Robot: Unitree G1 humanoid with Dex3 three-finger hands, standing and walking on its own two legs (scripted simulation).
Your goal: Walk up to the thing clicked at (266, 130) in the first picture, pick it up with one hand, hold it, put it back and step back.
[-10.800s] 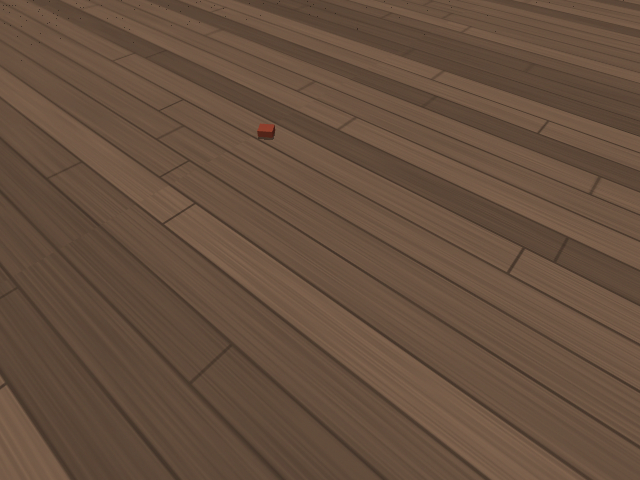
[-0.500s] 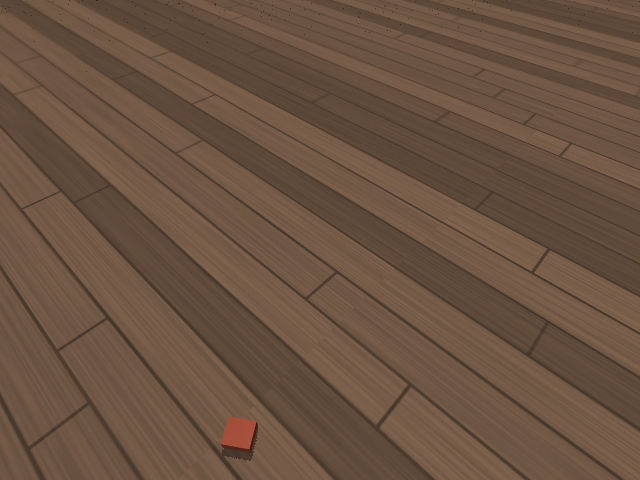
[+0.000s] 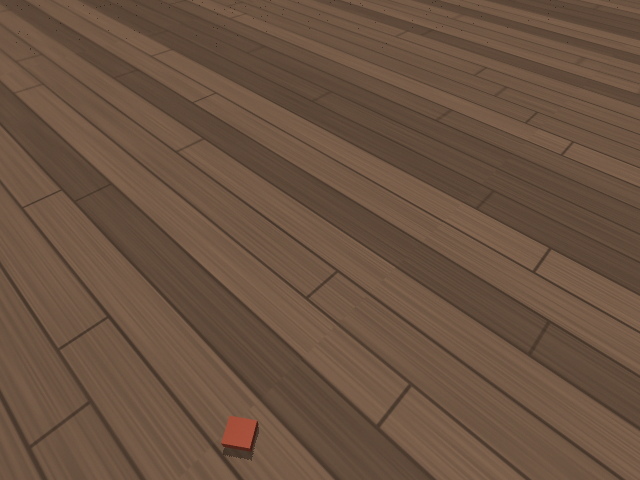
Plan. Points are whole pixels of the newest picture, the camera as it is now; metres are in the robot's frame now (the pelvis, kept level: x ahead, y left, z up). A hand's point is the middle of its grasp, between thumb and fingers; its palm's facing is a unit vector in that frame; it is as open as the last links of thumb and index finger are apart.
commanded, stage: stand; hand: left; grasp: from above
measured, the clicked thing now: (240, 433) +0.39 +0.24 -0.76
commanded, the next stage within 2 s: rise first in 0.50 s
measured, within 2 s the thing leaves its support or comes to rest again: neither
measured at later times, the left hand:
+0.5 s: hand out of the picture +0.07 +0.26 -0.16, palm faces -0.02 -0.94 -0.35, open 7.4 cm
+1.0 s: hand out of the picture +0.14 +0.25 -0.19, palm faces -0.07 -0.92 -0.38, open 11.4 cm
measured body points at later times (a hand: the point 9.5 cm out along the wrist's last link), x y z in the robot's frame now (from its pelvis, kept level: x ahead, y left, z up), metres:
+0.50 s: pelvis +0.00 +0.00 +0.00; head +0.00 +0.00 +0.45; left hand +0.07 +0.30 -0.13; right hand +0.07 -0.30 -0.13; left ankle -0.01 +0.13 -0.75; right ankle -0.02 -0.14 -0.75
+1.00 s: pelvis -0.02 +0.00 -0.04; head +0.05 +0.01 +0.41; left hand +0.14 +0.30 -0.16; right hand +0.08 -0.26 -0.15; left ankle -0.01 +0.13 -0.75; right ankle -0.02 -0.14 -0.75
